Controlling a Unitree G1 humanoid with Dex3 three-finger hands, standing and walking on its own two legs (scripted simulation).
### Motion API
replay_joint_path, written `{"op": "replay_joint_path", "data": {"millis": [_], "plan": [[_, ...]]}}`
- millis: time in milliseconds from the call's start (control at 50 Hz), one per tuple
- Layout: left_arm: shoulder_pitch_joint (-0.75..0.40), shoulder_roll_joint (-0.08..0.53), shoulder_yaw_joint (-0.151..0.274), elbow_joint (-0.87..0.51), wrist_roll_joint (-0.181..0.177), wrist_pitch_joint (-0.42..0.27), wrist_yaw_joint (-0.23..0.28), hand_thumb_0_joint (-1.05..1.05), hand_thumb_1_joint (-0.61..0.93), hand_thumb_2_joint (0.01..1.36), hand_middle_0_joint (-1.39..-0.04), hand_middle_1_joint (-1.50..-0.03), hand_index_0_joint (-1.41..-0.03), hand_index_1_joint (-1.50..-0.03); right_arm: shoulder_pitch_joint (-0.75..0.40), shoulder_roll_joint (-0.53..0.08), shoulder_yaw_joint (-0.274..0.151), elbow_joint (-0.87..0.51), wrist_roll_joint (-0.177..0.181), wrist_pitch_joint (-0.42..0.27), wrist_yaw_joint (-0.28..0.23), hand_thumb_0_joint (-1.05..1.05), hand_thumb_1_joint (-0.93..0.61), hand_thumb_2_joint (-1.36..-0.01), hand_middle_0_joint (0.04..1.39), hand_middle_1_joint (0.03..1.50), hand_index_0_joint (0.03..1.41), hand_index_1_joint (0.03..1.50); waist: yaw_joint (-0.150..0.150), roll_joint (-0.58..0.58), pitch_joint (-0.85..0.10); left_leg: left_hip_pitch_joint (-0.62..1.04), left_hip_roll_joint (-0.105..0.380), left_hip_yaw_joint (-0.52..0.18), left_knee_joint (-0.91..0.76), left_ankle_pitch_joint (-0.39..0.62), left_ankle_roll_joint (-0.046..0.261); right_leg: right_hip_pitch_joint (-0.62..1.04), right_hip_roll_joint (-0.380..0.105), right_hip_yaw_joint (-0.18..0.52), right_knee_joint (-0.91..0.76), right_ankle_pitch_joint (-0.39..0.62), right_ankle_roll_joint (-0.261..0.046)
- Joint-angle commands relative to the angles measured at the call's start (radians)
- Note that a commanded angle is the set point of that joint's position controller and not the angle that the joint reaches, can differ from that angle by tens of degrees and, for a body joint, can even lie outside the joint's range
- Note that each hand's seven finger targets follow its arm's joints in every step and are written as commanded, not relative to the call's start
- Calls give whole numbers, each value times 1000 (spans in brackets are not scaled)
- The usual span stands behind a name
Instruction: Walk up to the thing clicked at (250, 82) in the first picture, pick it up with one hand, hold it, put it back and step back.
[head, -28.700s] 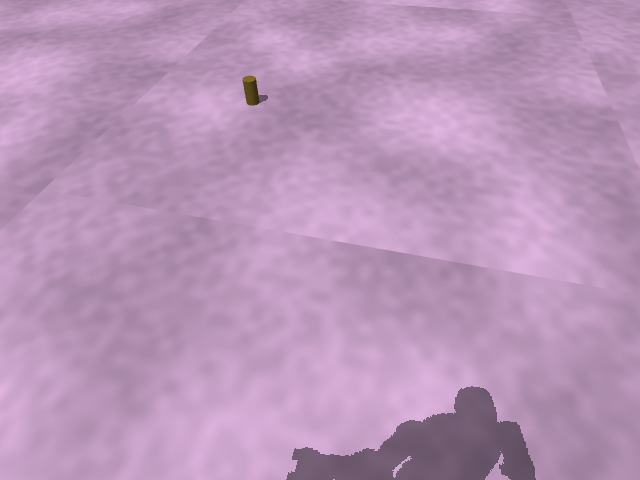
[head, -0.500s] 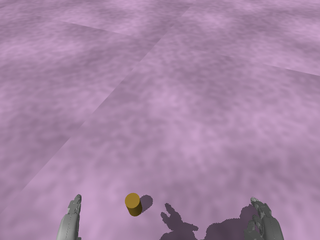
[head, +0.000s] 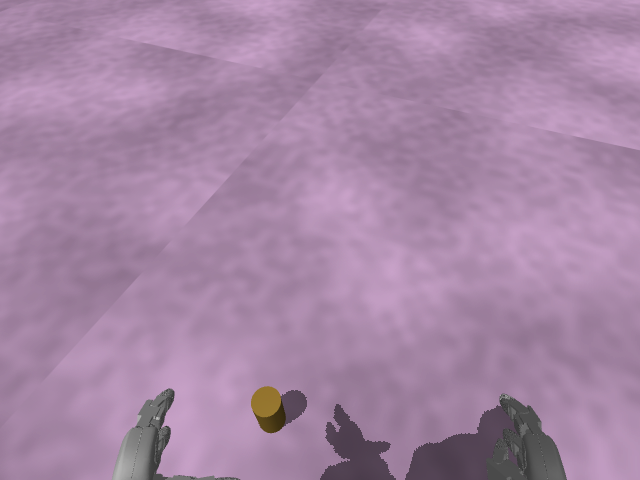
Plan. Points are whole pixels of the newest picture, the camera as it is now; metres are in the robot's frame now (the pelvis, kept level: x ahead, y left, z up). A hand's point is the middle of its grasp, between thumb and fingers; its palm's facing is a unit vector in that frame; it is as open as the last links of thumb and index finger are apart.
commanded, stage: stand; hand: left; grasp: from the side
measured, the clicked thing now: (269, 410) +0.41 +0.18 -0.65
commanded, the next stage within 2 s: none
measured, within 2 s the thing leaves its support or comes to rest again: neither
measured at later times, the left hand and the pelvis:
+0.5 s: hand out of the picture +0.08 +0.25 -0.12, palm faces +0.00 -0.94 -0.35, open 7.5 cm; pelvis +0.00 +0.01 +0.03, yaw +1 degrees
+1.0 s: hand out of the picture +0.04 +0.25 -0.10, palm faces +0.02 -0.93 -0.36, open 7.4 cm; pelvis -0.01 +0.00 +0.06, yaw +1 degrees
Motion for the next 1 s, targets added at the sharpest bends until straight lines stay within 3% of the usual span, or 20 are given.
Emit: {"op": "replay_joint_path", "data": {"millis": [0, 40, 100, 120, 140, 180, 220, 260, 300, 340, 460, 560, 640, 760, 900, 980], "plan": [[-27, 98, 55, -192, 9, -50, 12, 0, 421, 900, -200, -300, -200, -301, -62, -112, -49, -152, 0, -53, -12, 0, -900, -900, 200, 300, 200, 300, -2, 10, -90, 43, -36, 14, -159, 213, 19, 98, 35, -12, -131, 163, -20], [0, 73, 41, -136, 10, -45, 8, 0, 581, 900, -200, -300, -200, -301, -73, -114, -50, -161, 0, -52, -10, 0, -900, -900, 200, 300, 200, 300, -5, -22, -77, 28, -37, 15, -159, 194, 22, 93, 37, -14, -139, 149, -17], [-54, 121, 73, -213, 9, -53, 12, 0, 821, 900, -200, -300, -200, -301, -67, -117, -50, -157, 1, -49, -10, 0, -900, -900, 200, 300, 200, 300, 2, 10, -100, 42, -38, 15, -163, 194, 20, 104, 33, -10, -136, 148, -19], [-199, 226, 107, 137, 105, -158, -40, 0, 900, 900, -200, -300, -200, -301, -121, -264, -98, 40, -112, 19, 50, 0, -900, -900, 200, 300, 200, 300, 25, -74, 59, 69, 4, -58, -207, 338, 47, 200, -46, 67, -148, 198, -71], [-149, 226, 111, 258, 112, -199, -67, 0, 900, 900, -200, -300, -200, -301, -107, -257, -105, 85, -121, 49, 84, 0, -900, -900, 200, 300, 200, 300, 38, -105, -13, 118, 3, -20, -167, 351, 73, 222, -69, 104, -172, 257, -90], [-154, 258, 98, 341, 92, -246, -94, 0, 900, 900, -200, -300, -200, -301, -99, -251, -110, 103, -91, 69, 116, 0, -900, -900, 200, 300, 200, 300, 22, -71, -47, 167, -6, -32, -187, 332, 83, 256, -83, 139, -188, 294, -104], [-206, 249, 92, 410, 73, -261, -109, 0, 900, 900, -200, -300, -200, -301, -92, -247, -109, 133, -67, 72, 145, 0, -900, -900, 200, 300, 200, 300, 26, -48, -30, 193, -12, -34, -234, 245, 77, 238, -92, 138, -220, 217, -90], [-231, 249, 88, 488, 63, -267, -111, 0, 900, 900, -200, -300, -200, -301, -119, -246, -116, 161, -57, 77, 159, 0, -900, -900, 200, 300, 200, 300, 34, -41, -7, 212, -2, -55, -277, 245, 77, 241, -80, 112, -239, 212, -74], [-257, 253, 85, 567, 61, -273, -113, 0, 900, 900, -200, -300, -200, -301, -130, -249, -113, 197, -62, 81, 165, 0, -900, -900, 200, 300, 200, 300, 31, -19, 18, 230, 13, -79, -336, 250, 75, 247, -70, 98, -250, 192, -61], [-267, 252, 82, 634, 57, -279, -112, 0, 900, 900, -200, -300, -200, -301, -140, -255, -114, 231, -62, 88, 167, 0, -900, -900, 200, 300, 200, 300, 34, 8, 20, 231, 21, -86, -368, 274, 72, 309, -73, 91, -275, 236, -51], [-284, 279, 77, 799, 48, -284, -105, 0, 900, 900, -200, -300, -200, -301, -137, -272, -109, 332, -49, 105, 166, 0, -900, -900, 200, 300, 200, 300, 30, -10, 52, 317, 27, -84, -449, 312, 58, 375, -95, 100, -388, 281, -48], [-290, 288, 67, 908, 44, -279, -106, 0, 900, 900, -200, -300, -200, -301, -145, -292, -98, 406, -42, 112, 166, 0, -900, -900, 200, 300, 200, 300, 35, 6, 96, 341, 43, -102, -554, 289, 51, 432, -93, 89, -458, 242, -36], [-301, 299, 62, 970, 42, -275, -105, 0, 900, 900, -200, -300, -200, -301, -144, -301, -94, 450, -35, 114, 162, 0, -900, -900, 200, 300, 200, 300, 28, -2, 95, 388, 49, -99, -598, 340, 46, 460, -100, 86, -501, 279, -28], [-319, 309, 56, 1037, 43, -272, -108, 0, 900, 900, -200, -300, -200, -301, -153, -310, -92, 500, -31, 120, 162, 0, -900, -900, 200, 300, 200, 300, 26, -23, 136, 397, 51, -103, -650, 259, 38, 460, -101, 84, -555, 223, -18], [-337, 314, 55, 1075, 40, -275, -110, 0, 900, 900, -200, -300, -200, -301, -169, -305, -88, 529, -29, 118, 164, 0, -900, -900, 200, 300, 200, 300, 29, -36, 125, 427, 54, -94, -664, 305, 34, 477, -114, 91, -586, 239, -16], [-353, 320, 55, 1083, 40, -274, -112, 0, 900, 900, -200, -300, -200, -301, -172, -306, -84, 541, -29, 121, 167, 0, -900, -900, 200, 300, 200, 300, 28, -31, 139, 412, 51, -91, -673, 274, 29, 473, -111, 89, -596, 207, -14]]}}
